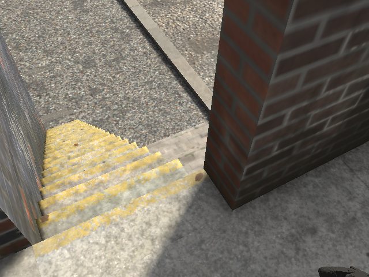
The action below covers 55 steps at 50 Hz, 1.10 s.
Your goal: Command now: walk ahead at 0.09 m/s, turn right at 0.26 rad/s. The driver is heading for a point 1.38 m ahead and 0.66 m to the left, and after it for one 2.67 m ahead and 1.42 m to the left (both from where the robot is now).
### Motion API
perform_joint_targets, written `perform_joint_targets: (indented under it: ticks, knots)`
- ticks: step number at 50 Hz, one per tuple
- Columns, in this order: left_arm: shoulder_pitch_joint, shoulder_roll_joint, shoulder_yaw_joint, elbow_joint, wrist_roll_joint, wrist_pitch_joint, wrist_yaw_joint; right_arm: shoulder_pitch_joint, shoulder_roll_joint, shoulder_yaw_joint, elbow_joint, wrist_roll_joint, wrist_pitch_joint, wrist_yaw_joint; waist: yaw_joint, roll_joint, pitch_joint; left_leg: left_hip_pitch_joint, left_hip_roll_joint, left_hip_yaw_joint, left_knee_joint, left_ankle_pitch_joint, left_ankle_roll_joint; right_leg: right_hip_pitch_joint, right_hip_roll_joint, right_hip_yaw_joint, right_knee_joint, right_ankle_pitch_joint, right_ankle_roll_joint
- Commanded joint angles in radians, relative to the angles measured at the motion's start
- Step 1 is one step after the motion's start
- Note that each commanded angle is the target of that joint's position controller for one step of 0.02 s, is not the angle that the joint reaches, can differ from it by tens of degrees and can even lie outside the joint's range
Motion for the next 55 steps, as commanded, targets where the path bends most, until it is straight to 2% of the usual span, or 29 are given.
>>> perform_joint_targets:
  ticks: [1,4,7,11,12,13,14,15,17,18,19,20,22,25,27,28,29,30,31,32,33,35,39,43,49,52,53,54,55]
  knots:
    - [0.067,0.096,0.032,-0.040,0.015,0.036,0.010,0.017,-0.089,-0.010,-0.052,-0.010,0.014,0.007,-0.002,0.109,-0.147,0.234,0.266,-0.307,-0.176,0.134,0.179,-0.107,-0.113,0.014,0.072,0.062,0.039]
    - [0.074,0.004,0.004,-0.023,0.023,0.027,0.007,-0.014,-0.095,-0.012,-0.037,-0.004,0.011,0.026,0.010,0.178,-0.113,0.124,0.165,-0.183,-0.203,0.171,0.160,0.065,-0.119,-0.081,-0.269,0.106,0.042]
    - [0.028,0.055,0.016,-0.028,0.015,0.024,0.011,0.043,-0.184,-0.042,-0.032,0.016,0.020,0.026,-0.027,0.190,-0.146,0.189,0.206,-0.271,-0.191,0.049,0.194,0.103,-0.099,-0.079,-0.424,0.184,0.033]
    - [0.019,0.062,0.027,-0.025,0.013,-0.001,0.004,0.028,-0.183,-0.044,-0.059,0.035,0.054,0.007,-0.006,0.179,-0.107,0.117,0.187,-0.336,-0.186,-0.201,0.152,0.196,-0.080,-0.098,-0.638,0.302,-0.025]
    - [0.020,0.078,0.033,-0.031,0.018,-0.007,0.003,0.044,-0.168,-0.041,-0.059,0.038,0.058,0.001,-0.002,0.163,-0.108,0.068,0.165,-0.327,-0.162,-0.243,0.118,0.250,-0.110,-0.075,-0.678,0.318,-0.053]
    - [0.056,0.117,0.041,-0.036,0.032,-0.011,0.008,0.045,-0.142,-0.033,-0.070,0.035,0.056,0.001,0.007,0.096,-0.128,-0.021,0.127,-0.283,-0.075,-0.266,0.075,0.333,-0.222,0.010,-0.707,0.318,-0.100]
    - [0.057,0.171,0.061,-0.015,0.036,-0.007,0.010,0.026,-0.100,-0.028,-0.104,0.035,0.051,0.004,-0.024,-0.132,-0.095,-0.120,-0.001,-0.091,0.057,-0.326,0.018,0.295,-0.321,0.122,-0.753,0.271,-0.170]
    - [0.013,0.154,0.057,-0.041,0.045,-0.013,0.011,0.017,-0.120,-0.032,-0.106,0.033,0.046,0.007,-0.005,-0.230,-0.074,-0.151,-0.043,-0.018,0.242,-0.386,-0.012,0.259,-0.436,0.236,-0.824,0.410,-0.243]
    - [-0.051,0.116,0.045,-0.076,0.048,-0.036,0.023,0.067,-0.161,-0.061,-0.082,0.037,0.054,0.011,-0.023,-0.155,-0.095,-0.210,-0.013,-0.055,0.555,-0.472,-0.044,0.300,-0.479,0.202,-0.775,0.770,-0.272]
    - [-0.079,0.122,0.047,-0.077,0.026,-0.045,0.030,0.103,-0.149,-0.060,-0.077,0.033,0.064,0.011,-0.042,-0.121,-0.093,-0.249,0.006,-0.066,0.598,-0.441,-0.058,0.329,-0.470,0.154,-0.742,0.850,-0.241]
    - [-0.090,0.066,0.029,-0.108,0.032,-0.129,0.009,0.174,-0.078,-0.027,-0.049,-0.067,0.017,0.017,-0.021,-0.166,-0.102,-0.200,-0.022,-0.020,0.735,-0.398,-0.072,0.278,-0.455,0.112,-0.871,0.766,-0.324]
    - [-0.133,0.082,0.037,-0.103,0.019,-0.162,0.017,0.160,-0.081,-0.037,-0.051,-0.073,0.005,0.024,-0.047,-0.137,-0.081,-0.169,0.009,-0.016,0.751,-0.376,-0.072,0.261,-0.426,0.078,-0.877,0.660,-0.288]
    - [-0.201,0.107,0.045,-0.143,0.030,-0.167,0.029,0.136,-0.074,-0.033,-0.048,-0.044,0.001,0.045,-0.040,-0.062,-0.062,-0.155,0.046,0.039,0.571,-0.267,-0.086,0.293,-0.337,-0.053,-0.859,0.570,-0.206]
    - [-0.051,0.144,0.060,-0.113,0.033,-0.117,0.043,0.082,-0.034,-0.009,-0.073,-0.009,0.010,0.095,0.058,-0.075,-0.072,-0.079,0.079,0.056,0.204,-0.300,-0.090,0.409,-0.391,-0.059,-0.781,0.580,-0.195]
    - [-0.048,0.180,0.067,-0.103,0.046,-0.093,0.022,0.134,-0.073,-0.024,-0.079,0.013,-0.017,0.101,0.032,-0.072,-0.079,0.057,0.038,0.088,0.005,-0.070,-0.033,0.354,-0.433,-0.043,-0.714,0.550,-0.205]
    - [-0.024,0.145,0.053,-0.080,0.052,-0.094,0.003,0.144,-0.115,-0.044,-0.081,0.015,-0.034,0.095,0.023,-0.047,-0.104,0.192,0.004,0.082,-0.066,0.129,0.021,0.280,-0.421,-0.072,-0.661,0.505,-0.166]
    - [0.038,0.077,0.031,-0.063,0.073,-0.099,-0.007,0.168,-0.217,-0.087,-0.101,0.003,-0.053,0.080,0.022,0.011,-0.183,0.384,0.052,0.024,-0.038,0.437,0.134,0.184,-0.333,-0.185,-0.542,0.387,-0.068]
    - [0.039,-0.048,-0.014,-0.176,0.070,-0.116,0.009,0.258,-0.402,-0.136,-0.141,0.018,-0.066,0.052,0.005,0.275,-0.359,0.689,0.377,-0.448,-0.074,0.920,0.509,-0.073,-0.113,-0.299,-0.255,-0.102,0.078]
    - [-0.071,-0.007,-0.017,-0.172,0.048,-0.128,0.019,0.356,-0.339,-0.126,-0.109,-0.033,-0.086,0.056,-0.100,0.080,-0.281,0.706,0.462,-0.538,-0.089,0.827,0.519,-0.227,-0.092,-0.118,-0.158,-0.252,0.108]
    - [-0.196,0.053,0.000,-0.184,0.036,-0.122,0.024,0.357,-0.297,-0.122,-0.084,-0.059,-0.098,0.058,-0.126,0.071,-0.137,0.586,0.383,-0.417,-0.106,0.631,0.387,-0.286,-0.133,-0.068,-0.070,-0.171,0.095]
    - [-0.176,0.130,0.030,-0.167,0.046,-0.119,0.040,0.280,-0.240,-0.110,-0.103,-0.034,-0.093,0.063,-0.083,0.135,-0.127,0.493,0.342,-0.352,-0.111,0.590,0.331,-0.253,-0.150,-0.073,0.024,-0.120,0.086]
    - [-0.090,0.114,0.026,-0.136,0.089,-0.114,0.037,0.154,-0.162,-0.075,-0.123,0.019,-0.058,0.057,0.012,0.126,-0.119,0.299,0.323,-0.321,-0.167,0.521,0.280,-0.158,-0.169,-0.039,0.036,0.014,0.044]
    - [-0.036,0.069,0.006,-0.109,0.077,-0.077,-0.002,0.114,-0.194,-0.082,-0.158,-0.015,-0.041,0.053,0.020,0.102,-0.145,0.253,0.246,-0.260,-0.183,0.386,0.281,-0.094,-0.142,-0.077,-0.111,0.268,0.060]
    - [-0.049,0.064,-0.015,-0.101,0.061,-0.041,-0.015,0.149,-0.221,-0.095,-0.162,-0.019,-0.057,0.063,-0.028,0.115,-0.117,0.250,0.241,-0.326,-0.174,0.190,0.276,-0.063,-0.146,-0.080,-0.305,0.259,0.081]
    - [-0.099,0.090,-0.026,-0.120,0.046,-0.071,-0.004,0.170,-0.208,-0.083,-0.166,-0.006,-0.053,0.052,-0.086,0.164,-0.139,0.298,0.241,-0.482,-0.102,0.103,0.264,-0.067,-0.096,-0.089,-0.451,0.202,0.040]
    - [-0.026,0.087,-0.027,-0.114,-0.001,-0.103,-0.027,0.112,-0.199,-0.061,-0.143,-0.005,-0.027,0.044,-0.011,0.146,-0.117,0.175,0.169,-0.480,-0.069,0.114,0.200,0.167,-0.057,-0.136,-0.722,0.433,-0.033]
    - [-0.004,0.110,-0.017,-0.119,-0.003,-0.110,-0.032,0.139,-0.177,-0.048,-0.124,-0.012,-0.017,0.049,-0.002,0.137,-0.134,0.129,0.138,-0.479,-0.035,0.037,0.149,0.272,-0.113,-0.103,-0.755,0.559,-0.088]
    - [0.041,0.189,0.004,-0.139,0.002,-0.119,-0.021,0.221,-0.107,-0.027,-0.123,-0.010,-0.009,0.049,-0.014,-0.023,-0.221,0.029,0.031,-0.367,0.142,-0.231,0.036,0.453,-0.339,0.089,-0.778,0.909,-0.277]
    - [0.024,0.264,0.026,-0.178,0.027,-0.134,-0.018,0.257,-0.076,-0.021,-0.158,-0.023,-0.029,0.037,-0.046,-0.168,-0.226,-0.202,-0.094,-0.195,0.372,-0.569,-0.098,0.558,-0.607,0.384,-0.803,1.168,-0.545]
